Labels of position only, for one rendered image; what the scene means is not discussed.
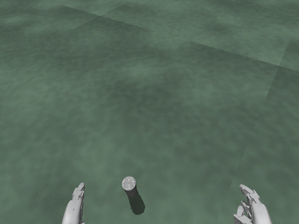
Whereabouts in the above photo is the left robot hand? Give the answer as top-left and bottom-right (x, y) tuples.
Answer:
(62, 182), (85, 224)

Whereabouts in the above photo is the cup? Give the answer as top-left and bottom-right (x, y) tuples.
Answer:
(122, 176), (137, 197)

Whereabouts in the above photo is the right robot hand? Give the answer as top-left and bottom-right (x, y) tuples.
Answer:
(234, 184), (272, 224)

